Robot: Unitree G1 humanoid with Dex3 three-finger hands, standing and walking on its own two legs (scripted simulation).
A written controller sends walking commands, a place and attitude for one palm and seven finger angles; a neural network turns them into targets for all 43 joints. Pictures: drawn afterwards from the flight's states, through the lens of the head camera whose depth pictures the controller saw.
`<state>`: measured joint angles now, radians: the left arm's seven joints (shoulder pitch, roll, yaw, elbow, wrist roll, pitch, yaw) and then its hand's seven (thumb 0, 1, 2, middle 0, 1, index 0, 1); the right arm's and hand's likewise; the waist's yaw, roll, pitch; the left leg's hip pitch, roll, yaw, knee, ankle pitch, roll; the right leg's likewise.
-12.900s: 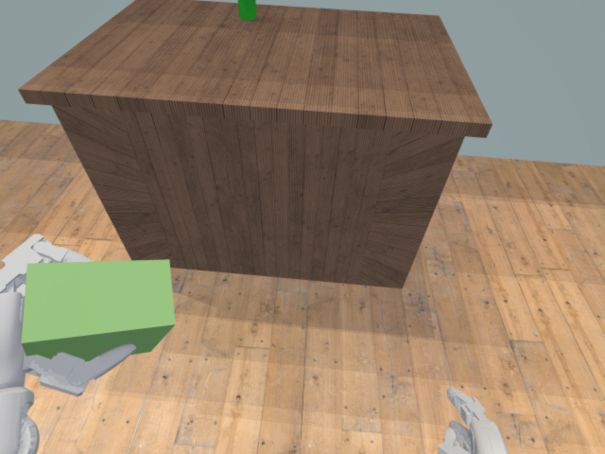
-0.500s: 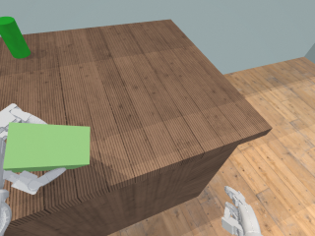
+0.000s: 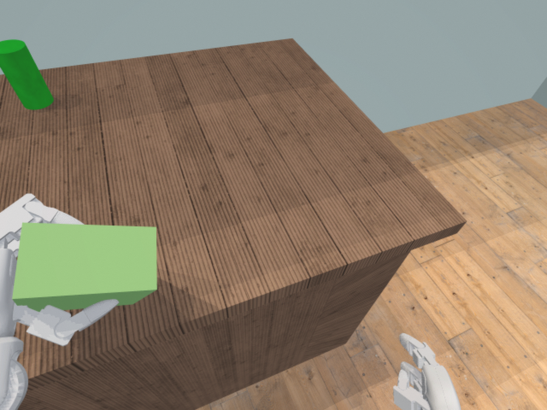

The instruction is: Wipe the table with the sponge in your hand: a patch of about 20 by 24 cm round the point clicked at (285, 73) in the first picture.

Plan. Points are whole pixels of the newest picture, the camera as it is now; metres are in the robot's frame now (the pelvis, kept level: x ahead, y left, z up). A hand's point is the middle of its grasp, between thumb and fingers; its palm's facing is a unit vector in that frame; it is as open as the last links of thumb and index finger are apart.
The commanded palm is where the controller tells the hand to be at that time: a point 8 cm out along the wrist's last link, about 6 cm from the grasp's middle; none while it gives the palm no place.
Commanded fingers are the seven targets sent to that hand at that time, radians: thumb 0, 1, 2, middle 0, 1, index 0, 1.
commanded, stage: shuffle to correct the standing spot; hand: left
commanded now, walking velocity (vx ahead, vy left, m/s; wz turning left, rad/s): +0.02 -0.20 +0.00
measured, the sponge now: (106, 270) +0.23 +0.22 +0.14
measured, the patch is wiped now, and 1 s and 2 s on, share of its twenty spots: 0.00 0.00 0.00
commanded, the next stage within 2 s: come to a stop and stand still in 0.56 s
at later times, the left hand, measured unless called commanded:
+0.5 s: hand (115, 262) +0.23 +0.20 +0.16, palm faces +0.34 -0.85 -0.40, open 10.4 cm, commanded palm +0.17 +0.24 +0.17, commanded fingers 0.00 0.10 1.30 -1.20 -1.60 -1.20 -1.60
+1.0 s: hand (126, 275) +0.22 +0.19 +0.15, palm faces +0.39 -0.82 -0.43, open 10.4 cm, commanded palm +0.17 +0.22 +0.17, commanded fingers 0.00 0.10 1.30 -1.20 -1.60 -1.20 -1.60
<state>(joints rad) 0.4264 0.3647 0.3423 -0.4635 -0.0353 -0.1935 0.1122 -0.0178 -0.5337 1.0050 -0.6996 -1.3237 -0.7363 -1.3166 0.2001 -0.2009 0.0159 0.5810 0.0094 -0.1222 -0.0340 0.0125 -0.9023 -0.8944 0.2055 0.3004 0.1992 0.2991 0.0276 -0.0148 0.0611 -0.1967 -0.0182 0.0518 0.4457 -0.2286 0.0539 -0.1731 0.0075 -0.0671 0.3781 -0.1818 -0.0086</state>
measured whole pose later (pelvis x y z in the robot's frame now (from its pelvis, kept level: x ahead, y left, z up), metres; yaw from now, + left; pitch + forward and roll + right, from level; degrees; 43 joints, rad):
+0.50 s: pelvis +0.01 -0.04 +0.00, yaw +0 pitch +0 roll -1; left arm 0.44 0.39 0.36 -0.52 -0.06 -0.15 0.09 -0.02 -0.53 1.01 -0.70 -1.32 -0.74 -1.32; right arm 0.20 -0.18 0.01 0.55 0.01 -0.10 -0.02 0.01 -0.90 -0.89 0.21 0.30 0.20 0.30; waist 0.02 -0.02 0.08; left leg -0.23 0.04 0.03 0.51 -0.27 -0.01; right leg -0.20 0.06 -0.09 0.43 -0.22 -0.07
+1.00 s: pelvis +0.01 -0.06 +0.00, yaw +1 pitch -1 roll +0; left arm 0.50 0.37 0.35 -0.49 -0.07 -0.16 0.13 -0.02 -0.53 1.01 -0.70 -1.32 -0.74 -1.32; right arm 0.19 -0.23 -0.01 0.58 0.02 -0.06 -0.04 0.01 -0.91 -0.89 0.20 0.30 0.20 0.30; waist 0.01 0.02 0.07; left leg -0.22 0.04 0.00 0.51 -0.27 0.00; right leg -0.18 0.07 -0.11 0.43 -0.24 -0.09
